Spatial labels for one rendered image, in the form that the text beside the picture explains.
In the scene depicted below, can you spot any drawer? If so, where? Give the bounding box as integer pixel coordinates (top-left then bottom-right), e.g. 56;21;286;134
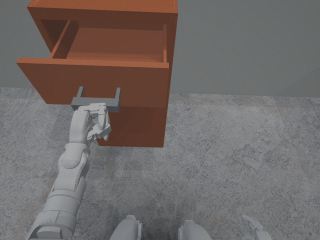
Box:
16;20;169;108

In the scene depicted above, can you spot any cabinet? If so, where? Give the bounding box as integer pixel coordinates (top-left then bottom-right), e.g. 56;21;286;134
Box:
27;0;178;148

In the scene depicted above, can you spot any left robot hand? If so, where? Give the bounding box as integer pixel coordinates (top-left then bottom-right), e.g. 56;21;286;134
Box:
69;103;112;148

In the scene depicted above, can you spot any right robot hand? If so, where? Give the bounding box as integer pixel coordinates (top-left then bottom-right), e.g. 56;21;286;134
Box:
241;215;272;240

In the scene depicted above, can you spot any robot left forearm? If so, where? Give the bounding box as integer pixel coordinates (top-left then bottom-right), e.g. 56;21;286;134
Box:
25;142;91;240

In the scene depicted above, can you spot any robot right shin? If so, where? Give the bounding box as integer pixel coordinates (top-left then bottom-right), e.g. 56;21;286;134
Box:
184;220;194;225

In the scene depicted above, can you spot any robot left thigh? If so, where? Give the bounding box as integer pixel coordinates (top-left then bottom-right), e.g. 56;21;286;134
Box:
109;219;143;240

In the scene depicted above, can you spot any handle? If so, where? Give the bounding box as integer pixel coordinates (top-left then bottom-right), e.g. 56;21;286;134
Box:
71;86;121;113

